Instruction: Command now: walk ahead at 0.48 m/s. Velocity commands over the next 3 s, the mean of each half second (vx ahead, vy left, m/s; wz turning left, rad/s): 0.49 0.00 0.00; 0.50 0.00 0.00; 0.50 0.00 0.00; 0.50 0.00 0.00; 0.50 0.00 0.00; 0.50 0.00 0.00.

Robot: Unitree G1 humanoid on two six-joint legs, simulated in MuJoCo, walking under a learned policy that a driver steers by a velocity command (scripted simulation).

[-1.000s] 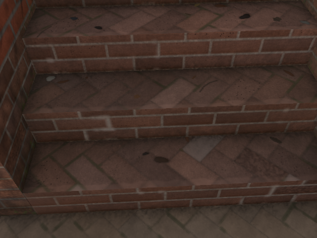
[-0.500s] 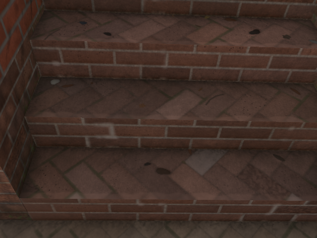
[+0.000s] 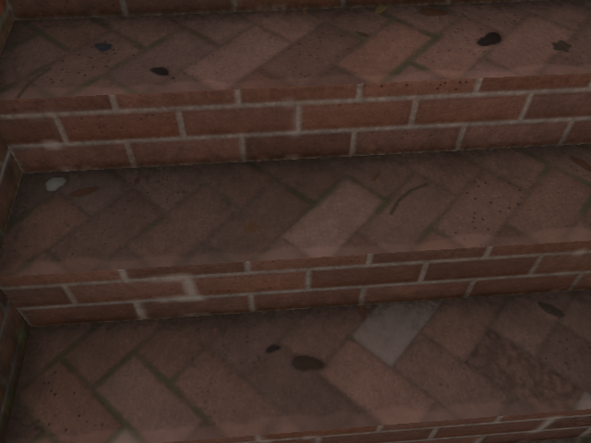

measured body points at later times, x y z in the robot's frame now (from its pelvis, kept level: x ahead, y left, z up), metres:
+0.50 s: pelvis +0.19 +0.00 +0.01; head +0.19 +0.01 +0.46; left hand +0.20 +0.23 -0.15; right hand +0.28 -0.22 -0.13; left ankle +0.21 +0.07 -0.73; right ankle +0.13 -0.06 -0.71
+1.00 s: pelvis +0.36 -0.05 +0.05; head +0.41 -0.04 +0.49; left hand +0.62 +0.09 -0.03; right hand +0.24 -0.26 -0.09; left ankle +0.22 +0.07 -0.69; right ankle +0.48 -0.13 -0.54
